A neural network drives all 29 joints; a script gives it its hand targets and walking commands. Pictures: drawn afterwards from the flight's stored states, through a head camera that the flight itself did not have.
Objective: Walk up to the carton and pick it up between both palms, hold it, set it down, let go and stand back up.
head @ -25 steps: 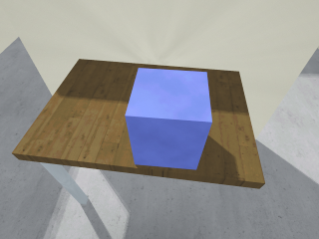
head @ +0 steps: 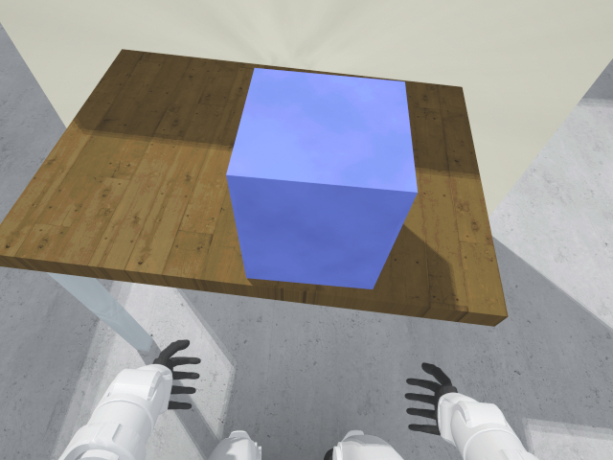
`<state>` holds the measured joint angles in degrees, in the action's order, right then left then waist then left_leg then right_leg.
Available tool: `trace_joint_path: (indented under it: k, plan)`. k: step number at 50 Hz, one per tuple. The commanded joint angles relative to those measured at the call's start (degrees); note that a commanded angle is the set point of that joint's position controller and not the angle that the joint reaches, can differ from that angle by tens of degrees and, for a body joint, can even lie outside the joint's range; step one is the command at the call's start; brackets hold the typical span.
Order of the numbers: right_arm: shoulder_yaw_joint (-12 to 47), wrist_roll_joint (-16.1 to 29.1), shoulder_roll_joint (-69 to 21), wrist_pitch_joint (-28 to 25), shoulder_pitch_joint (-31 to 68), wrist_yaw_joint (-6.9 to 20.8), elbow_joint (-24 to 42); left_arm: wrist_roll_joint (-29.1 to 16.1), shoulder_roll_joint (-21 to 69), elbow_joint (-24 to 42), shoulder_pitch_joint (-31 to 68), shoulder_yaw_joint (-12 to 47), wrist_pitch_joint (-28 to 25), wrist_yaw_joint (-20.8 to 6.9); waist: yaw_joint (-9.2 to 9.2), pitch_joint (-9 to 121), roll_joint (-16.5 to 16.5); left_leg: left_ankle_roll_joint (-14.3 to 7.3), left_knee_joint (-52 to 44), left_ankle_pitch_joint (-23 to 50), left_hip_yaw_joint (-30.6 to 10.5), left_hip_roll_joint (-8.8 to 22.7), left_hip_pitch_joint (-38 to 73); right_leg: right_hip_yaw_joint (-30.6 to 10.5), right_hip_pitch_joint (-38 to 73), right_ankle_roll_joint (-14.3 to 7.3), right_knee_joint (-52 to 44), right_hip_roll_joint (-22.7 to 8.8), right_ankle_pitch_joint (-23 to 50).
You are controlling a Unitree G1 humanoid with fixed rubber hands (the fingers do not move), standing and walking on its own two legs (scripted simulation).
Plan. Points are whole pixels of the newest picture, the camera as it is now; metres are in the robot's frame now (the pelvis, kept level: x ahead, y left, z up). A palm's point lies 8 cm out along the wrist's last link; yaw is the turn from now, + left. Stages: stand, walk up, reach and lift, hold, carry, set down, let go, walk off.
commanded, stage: reach and lift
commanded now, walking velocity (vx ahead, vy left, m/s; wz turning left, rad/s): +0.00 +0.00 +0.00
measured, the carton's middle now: (318, 188) +0.48 -0.03 +0.03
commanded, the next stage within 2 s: none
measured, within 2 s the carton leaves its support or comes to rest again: neither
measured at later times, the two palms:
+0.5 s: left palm (163, 378) +0.23 +0.19 -0.07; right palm (461, 408) +0.18 -0.21 -0.08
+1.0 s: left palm (157, 427) +0.18 +0.18 -0.06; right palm out of the picture +0.12 -0.21 -0.06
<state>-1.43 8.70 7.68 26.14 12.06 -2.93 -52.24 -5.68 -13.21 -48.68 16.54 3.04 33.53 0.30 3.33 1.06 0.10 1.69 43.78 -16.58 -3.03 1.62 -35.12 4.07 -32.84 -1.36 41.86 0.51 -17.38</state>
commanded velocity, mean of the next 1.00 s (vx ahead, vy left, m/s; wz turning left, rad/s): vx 0.00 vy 0.00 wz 0.00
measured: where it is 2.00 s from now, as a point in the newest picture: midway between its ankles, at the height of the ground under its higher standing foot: outside the picture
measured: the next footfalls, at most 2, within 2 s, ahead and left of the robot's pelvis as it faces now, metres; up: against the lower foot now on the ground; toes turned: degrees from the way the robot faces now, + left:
none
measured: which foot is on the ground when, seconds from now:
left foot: down 0.00-1.00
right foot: down 0.00-1.00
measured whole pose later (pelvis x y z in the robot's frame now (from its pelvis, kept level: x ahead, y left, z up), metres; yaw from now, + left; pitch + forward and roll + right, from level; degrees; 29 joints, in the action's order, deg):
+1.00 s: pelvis +0.01 +0.01 +0.03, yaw -3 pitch +1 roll +1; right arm -1.7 3.2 8.3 -1.5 -16.7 -0.5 -32.6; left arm -2.1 -4.9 -34.2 -9.2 3.5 6.2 4.5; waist 0.4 0.2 0.6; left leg 0.2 24.3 -9.7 1.7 0.5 -16.1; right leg -0.6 -17.4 -0.1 26.5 -0.4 -10.7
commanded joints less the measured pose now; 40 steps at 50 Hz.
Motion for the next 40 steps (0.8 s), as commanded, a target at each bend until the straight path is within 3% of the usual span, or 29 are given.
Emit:
trace_joint_path:
  k: [1, 2, 4, 8, 11, 14, 17, 20, 23, 29, 35, 40]
  plan:
    - [-0.14, -0.4, 5.68, -3.9, -11.03, -3.58, -5.81, 9.28, 1.01, 3.27, -13.39, -4.86, 3.0, -2.89, -2.77, 13.94, 6.26, 1.66, -17.84, 23.07, 0.85, -1.04, 19.62, -4.6, 18.67, -1.4, -18.58, 3.01, 13.97]
    - [-0.8, -0.91, 6.46, -5.99, -9.75, -4.04, -5.24, 11.31, 0.16, 5.07, -13.96, -7.24, 3.44, -2.57, -3.81, 12.06, 6.49, 1.77, -18.91, 25.26, 1.14, -1.22, 20.89, -4.73, 19.14, -1.15, -20.24, 3.67, 13.92]
    - [-0.82, -3.23, 6.46, -8.85, -7.4, -3.7, -1.96, 12.43, 0.04, 7.1, -14.05, -9.57, 3.06, -1.77, -4.87, 8.42, 3.25, 1.2, -20.87, 21.64, 1.59, -1.71, 22.9, -5.1, 18.13, -1.05, -23.08, 3.63, 11.43]
    - [-2.49, -6.73, 5.85, -14.18, -7.02, -1.26, 9.92, 10.55, 1.64, 14.95, -9.78, -8.59, -3.27, 0.32, -3.7, 9.1, 0.1, 0.03, -20.29, 19.9, 3.05, -1.92, 23.02, -5.31, 19.15, -0.49, -21.61, 2.24, 16.62]
    - [-2.75, -7.19, 3.93, -17.59, -7.74, -0.13, 14.86, 7.6, 2.01, 17.89, -7.13, -7.17, -9.18, 1.23, -2.22, 14.44, -2.58, -0.81, -18.47, 19.46, 3.69, -2.26, 20.85, -5.86, 20.92, 0.39, -18.57, 0.28, 22.02]
    - [-1.1, -5.61, 1.38, -17.06, -7.39, 0.07, 17.08, 4.35, 1.47, 19.39, -3.41, -4.85, -11.43, 1.67, -1.0, 17.28, -3.01, -1.46, -17.08, 18.26, 3.94, -2.5, 18.45, -6.35, 21.1, 1.16, -16.23, -1.24, 24.81]
    - [0.53, -3.6, 0.28, -14.49, -8.36, 0.57, 20.7, 2.17, -0.23, 22.27, -3.31, -3.58, -11.48, 2.19, -1.58, 19.83, -1.77, -1.74, -16.65, 18.49, 4.21, -2.37, 16.86, -6.72, 22.0, 1.47, -15.17, -2.05, 25.56]
    - [1.71, -2.08, 1.2, -12.48, -11.26, 0.34, 20.87, 0.82, -0.54, 20.39, -6.65, -2.36, -10.92, 1.55, -1.28, 20.02, -1.3, -1.12, -17.42, 20.28, 4.17, -2.26, 17.81, -6.42, 22.71, 1.75, -16.29, -2.0, 27.01]
    - [2.05, -1.58, 2.18, -12.09, -14.82, -0.75, 18.72, 2.04, -0.07, 18.22, -10.6, -2.57, -10.76, 0.18, -1.24, 17.4, 0.77, -0.57, -19.93, 21.19, 3.93, -2.34, 21.49, -6.15, 22.43, 1.61, -19.4, -1.47, 24.94]
    - [1.76, -2.7, 4.21, -16.72, -19.11, -1.92, 18.44, 5.62, 1.02, 16.71, -15.99, -5.48, -13.31, -1.11, -2.65, 9.54, 1.09, -0.29, -24.43, 19.32, 4.21, -2.02, 25.03, -5.32, 22.25, 1.12, -23.85, 0.49, 18.87]
    - [-0.9, -5.74, 5.2, -22.43, -17.81, -0.12, 23.29, 5.17, 3.47, 18.61, -12.85, -4.67, -19.55, 1.31, -2.87, 5.42, 0.03, -2.22, -26.51, 3.72, 4.37, -0.57, 19.11, -4.2, 21.99, 0.97, -20.99, 0.56, 9.01]
    - [-1.97, -6.56, 4.7, -26.24, -20.61, 1.92, 26.16, 3.62, 4.95, 20.47, -13.77, -2.27, -25.38, 3.82, -2.35, 7.62, -0.85, -3.43, -25.6, 0.4, 4.7, -0.25, 14.98, -3.91, 23.72, 1.36, -17.85, 0.17, 8.09]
